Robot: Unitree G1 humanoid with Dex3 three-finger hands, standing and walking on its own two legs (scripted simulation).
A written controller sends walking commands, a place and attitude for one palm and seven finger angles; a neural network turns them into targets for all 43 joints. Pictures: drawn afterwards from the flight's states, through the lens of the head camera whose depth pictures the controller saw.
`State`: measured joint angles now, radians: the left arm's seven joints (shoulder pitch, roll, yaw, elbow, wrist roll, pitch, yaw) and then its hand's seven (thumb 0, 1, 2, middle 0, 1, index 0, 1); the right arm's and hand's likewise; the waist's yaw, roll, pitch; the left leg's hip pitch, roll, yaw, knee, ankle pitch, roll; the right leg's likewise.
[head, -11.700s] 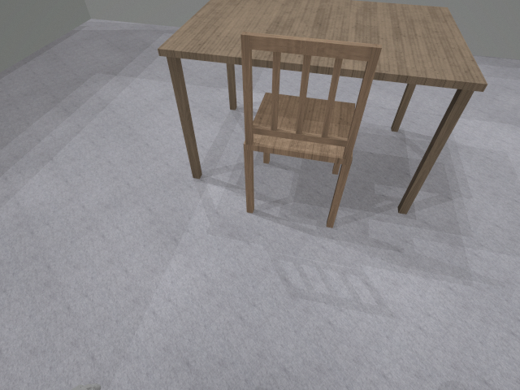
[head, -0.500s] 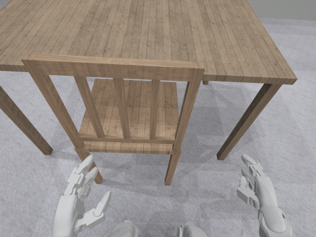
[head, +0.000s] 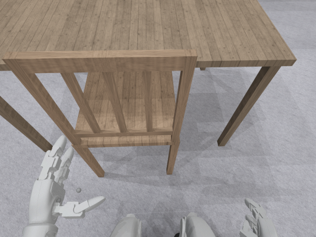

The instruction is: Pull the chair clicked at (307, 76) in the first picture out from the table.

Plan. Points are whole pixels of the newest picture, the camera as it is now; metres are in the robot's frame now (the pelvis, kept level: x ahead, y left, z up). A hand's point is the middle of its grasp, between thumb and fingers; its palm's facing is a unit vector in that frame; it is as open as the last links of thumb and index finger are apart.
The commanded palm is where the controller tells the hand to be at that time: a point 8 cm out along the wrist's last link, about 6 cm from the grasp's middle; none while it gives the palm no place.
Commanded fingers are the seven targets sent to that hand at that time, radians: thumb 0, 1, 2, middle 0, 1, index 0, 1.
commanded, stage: raise the hand toward the chair's back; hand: left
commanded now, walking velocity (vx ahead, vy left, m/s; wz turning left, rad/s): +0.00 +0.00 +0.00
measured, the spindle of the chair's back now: (116, 106) +0.48 +0.15 -0.01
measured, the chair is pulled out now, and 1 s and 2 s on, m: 0.00 0.00 0.00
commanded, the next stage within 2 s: aim the fingers beside a spindle in 1.12 s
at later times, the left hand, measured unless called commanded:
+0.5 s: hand (62, 177) +0.24 +0.22 +0.05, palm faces +0.08 -1.00 -0.06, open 16.9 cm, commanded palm +0.22 +0.28 +0.06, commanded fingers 0.00 -0.50 0.30 -0.06 -0.08 -0.06 -0.08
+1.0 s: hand (61, 168) +0.26 +0.22 +0.06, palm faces +0.07 -1.00 -0.06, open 16.9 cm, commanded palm +0.23 +0.28 +0.06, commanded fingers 0.00 -0.50 0.30 -0.06 -0.08 -0.06 -0.08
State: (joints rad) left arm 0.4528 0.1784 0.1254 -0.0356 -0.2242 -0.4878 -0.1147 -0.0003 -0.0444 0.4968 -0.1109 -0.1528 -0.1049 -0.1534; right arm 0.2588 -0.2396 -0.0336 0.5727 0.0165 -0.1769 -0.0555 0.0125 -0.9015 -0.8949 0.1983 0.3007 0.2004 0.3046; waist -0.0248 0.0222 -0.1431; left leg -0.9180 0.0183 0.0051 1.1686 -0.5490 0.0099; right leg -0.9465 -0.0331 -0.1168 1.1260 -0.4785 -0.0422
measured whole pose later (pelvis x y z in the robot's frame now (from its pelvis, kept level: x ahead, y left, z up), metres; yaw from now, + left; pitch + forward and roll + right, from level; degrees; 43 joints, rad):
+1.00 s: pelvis +0.01 +0.02 +0.02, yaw +0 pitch +16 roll -2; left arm 0.28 0.24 0.20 0.10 -0.27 -0.44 -0.21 -0.02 -0.50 0.30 -0.07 -0.08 -0.06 -0.08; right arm 0.23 -0.25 0.00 0.55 0.02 -0.18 -0.04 0.01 -0.90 -0.89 0.20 0.30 0.20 0.30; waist -0.02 0.02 -0.13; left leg -0.84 0.00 0.01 1.09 -0.53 0.04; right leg -0.86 -0.04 -0.11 1.02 -0.45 -0.01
